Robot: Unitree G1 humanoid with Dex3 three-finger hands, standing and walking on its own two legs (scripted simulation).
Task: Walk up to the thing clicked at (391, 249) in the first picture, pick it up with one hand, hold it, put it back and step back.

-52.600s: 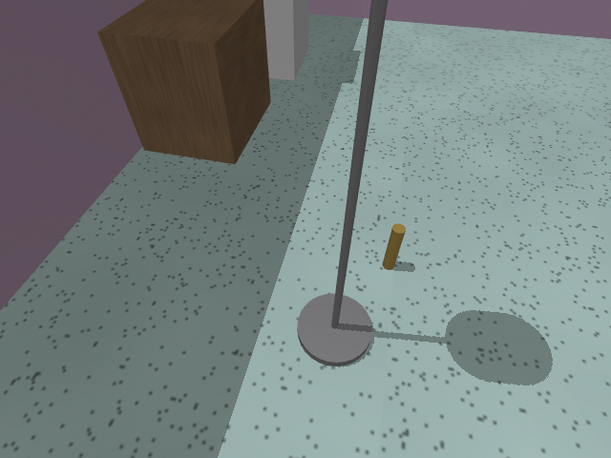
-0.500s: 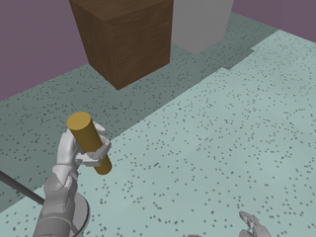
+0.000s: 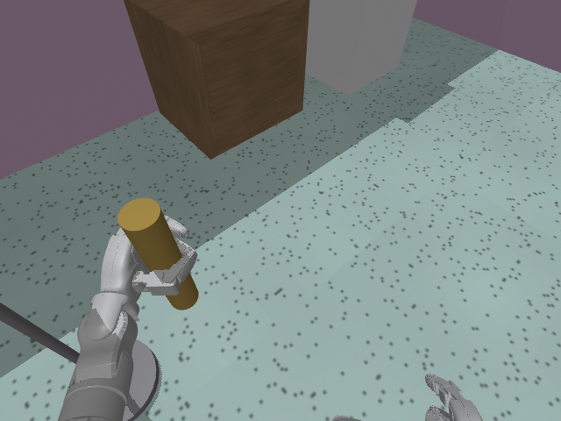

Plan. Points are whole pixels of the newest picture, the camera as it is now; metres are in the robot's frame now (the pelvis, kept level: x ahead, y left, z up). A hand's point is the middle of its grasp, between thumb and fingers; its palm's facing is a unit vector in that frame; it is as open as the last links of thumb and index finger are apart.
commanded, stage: crouch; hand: left
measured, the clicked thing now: (166, 263) +0.33 +0.17 +0.04
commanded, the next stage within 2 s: lower in 1.96 s
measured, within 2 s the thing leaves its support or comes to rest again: neither
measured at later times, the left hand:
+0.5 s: hand (186, 282) +0.35 +0.16 -0.04, palm faces -0.03 -1.00 +0.01, open 6.5 cm
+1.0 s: hand (211, 312) +0.39 +0.17 -0.28, palm faces -0.03 -1.00 -0.02, open 6.5 cm
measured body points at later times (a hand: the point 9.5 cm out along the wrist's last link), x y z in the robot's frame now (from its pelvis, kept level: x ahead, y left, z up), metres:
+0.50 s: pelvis -0.01 +0.00 -0.05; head +0.08 +0.02 +0.39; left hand +0.34 +0.22 -0.04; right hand +0.11 -0.26 -0.15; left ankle -0.01 +0.12 -0.70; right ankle +0.02 -0.12 -0.70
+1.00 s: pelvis -0.07 +0.00 -0.26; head +0.12 +0.03 +0.15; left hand +0.39 +0.22 -0.28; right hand +0.03 -0.26 -0.39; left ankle -0.01 +0.12 -0.70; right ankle +0.02 -0.12 -0.70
